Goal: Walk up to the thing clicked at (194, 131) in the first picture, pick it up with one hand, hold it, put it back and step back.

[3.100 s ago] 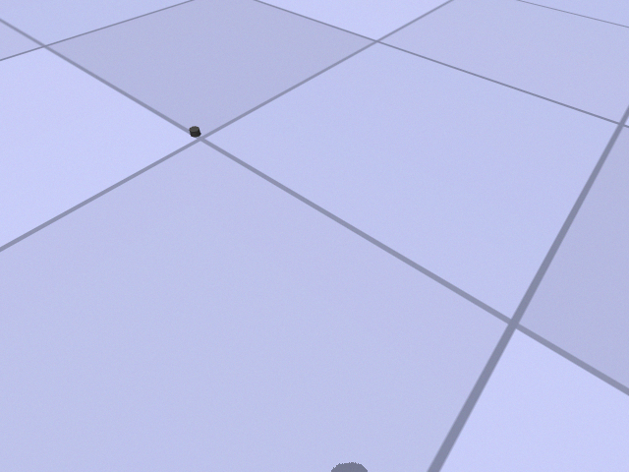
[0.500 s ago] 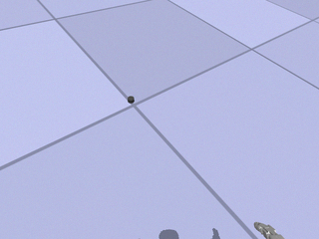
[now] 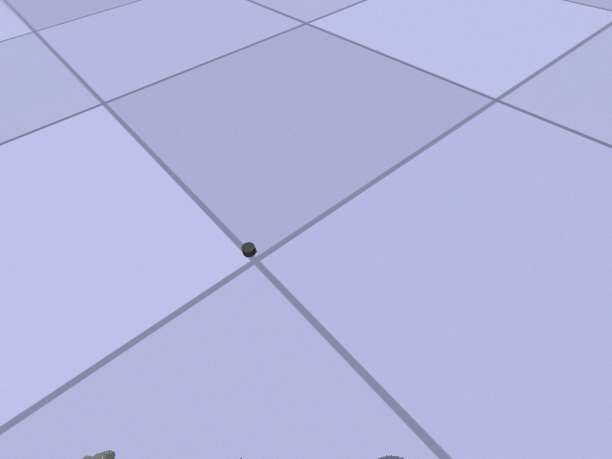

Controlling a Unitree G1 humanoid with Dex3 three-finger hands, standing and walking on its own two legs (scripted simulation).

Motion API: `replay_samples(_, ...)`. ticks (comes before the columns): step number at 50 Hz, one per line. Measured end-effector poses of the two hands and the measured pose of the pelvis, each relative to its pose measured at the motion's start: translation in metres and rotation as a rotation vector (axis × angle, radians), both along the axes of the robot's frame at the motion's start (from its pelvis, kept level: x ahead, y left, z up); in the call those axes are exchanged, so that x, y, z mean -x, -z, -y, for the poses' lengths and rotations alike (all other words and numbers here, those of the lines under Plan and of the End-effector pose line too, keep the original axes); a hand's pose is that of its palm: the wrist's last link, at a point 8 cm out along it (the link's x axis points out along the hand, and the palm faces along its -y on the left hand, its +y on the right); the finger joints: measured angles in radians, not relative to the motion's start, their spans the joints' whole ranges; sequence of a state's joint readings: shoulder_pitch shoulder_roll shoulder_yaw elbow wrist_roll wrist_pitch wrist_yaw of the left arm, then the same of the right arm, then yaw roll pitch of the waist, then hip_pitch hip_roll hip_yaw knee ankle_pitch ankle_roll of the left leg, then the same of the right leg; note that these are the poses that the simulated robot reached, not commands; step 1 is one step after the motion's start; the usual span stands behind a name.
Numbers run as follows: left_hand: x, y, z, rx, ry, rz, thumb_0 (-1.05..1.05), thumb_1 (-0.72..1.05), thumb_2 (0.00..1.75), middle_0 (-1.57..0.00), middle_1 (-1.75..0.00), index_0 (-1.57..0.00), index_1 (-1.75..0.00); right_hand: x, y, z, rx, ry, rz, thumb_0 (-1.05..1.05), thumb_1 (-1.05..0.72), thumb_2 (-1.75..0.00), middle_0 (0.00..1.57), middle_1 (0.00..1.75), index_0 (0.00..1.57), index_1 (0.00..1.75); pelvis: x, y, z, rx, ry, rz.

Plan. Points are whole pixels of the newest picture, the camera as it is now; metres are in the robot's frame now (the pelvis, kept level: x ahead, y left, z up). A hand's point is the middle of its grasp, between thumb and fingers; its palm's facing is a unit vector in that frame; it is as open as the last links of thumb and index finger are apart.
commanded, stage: walk up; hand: left
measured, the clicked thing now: (248, 249) +1.04 +0.30 -0.76
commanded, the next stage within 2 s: none
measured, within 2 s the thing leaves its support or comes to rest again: neither
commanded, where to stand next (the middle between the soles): +0.66 +0.04 m, yaw +2 degrees
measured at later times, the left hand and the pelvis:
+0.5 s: hand (123, 429) +0.21 +0.31 -0.17, palm faces +0.00 -0.95 -0.31, open 7.4 cm; pelvis +0.19 +0.05 -0.01, yaw +2 degrees
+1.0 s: hand (174, 293) +0.44 +0.27 -0.12, palm faces +0.00 -0.91 -0.42, open 7.4 cm; pelvis +0.36 +0.00 -0.01, yaw +1 degrees
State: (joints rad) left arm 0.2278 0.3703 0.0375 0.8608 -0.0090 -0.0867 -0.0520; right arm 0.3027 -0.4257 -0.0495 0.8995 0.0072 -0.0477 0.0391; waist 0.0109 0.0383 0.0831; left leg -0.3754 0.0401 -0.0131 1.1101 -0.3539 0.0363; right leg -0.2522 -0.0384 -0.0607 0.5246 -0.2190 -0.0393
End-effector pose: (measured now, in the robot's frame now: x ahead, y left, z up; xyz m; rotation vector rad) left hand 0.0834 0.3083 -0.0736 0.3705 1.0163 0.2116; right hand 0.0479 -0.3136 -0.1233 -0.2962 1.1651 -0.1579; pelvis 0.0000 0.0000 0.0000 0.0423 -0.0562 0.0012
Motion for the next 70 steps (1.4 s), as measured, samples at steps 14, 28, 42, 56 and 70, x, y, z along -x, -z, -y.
replay_samples(14,-0.030,0.030,-0.021,0.028,-0.095,-0.143,0.01,0.90,0.90,-0.21,-0.30,-0.21,-0.30,-0.140,-0.020,-0.009,0.053,-0.073,0.005,0.01,-0.90,-0.89,0.20,0.30,0.20,0.30,-0.106,0.004,-0.010,0.087,-0.033,-0.005)
replay_samples(28,-0.152,0.052,-0.056,0.094,-0.049,-0.158,0.01,0.91,0.90,-0.20,-0.30,-0.20,-0.30,-0.255,-0.050,-0.061,0.092,-0.071,0.147,0.01,-0.90,-0.89,0.21,0.30,0.20,0.30,-0.208,0.001,-0.050,0.064,-0.034,0.011)
replay_samples(42,-0.273,0.025,-0.042,0.013,-0.011,-0.158,0.01,0.91,0.90,-0.20,-0.30,-0.20,-0.30,-0.285,-0.018,-0.021,0.050,0.017,0.005,0.01,-0.90,-0.89,0.21,0.30,0.20,0.31,-0.306,0.004,-0.026,0.003,-0.009,-0.010)
replay_samples(56,-0.359,-0.001,0.008,-0.015,-0.034,-0.057,0.01,0.90,0.90,-0.21,-0.30,-0.21,-0.30,-0.396,-0.002,0.005,-0.008,-0.013,-0.002,0.01,-0.90,-0.89,0.21,0.30,0.20,0.30,-0.392,-0.004,0.007,0.018,-0.011,0.014)
replay_samples(70,-0.396,0.048,-0.046,0.049,-0.103,-0.129,0.01,0.90,0.90,-0.21,-0.30,-0.21,-0.30,-0.501,-0.025,-0.026,0.099,-0.090,0.002,0.01,-0.90,-0.89,0.20,0.30,0.20,0.30,-0.474,0.013,-0.032,0.088,-0.066,0.003)
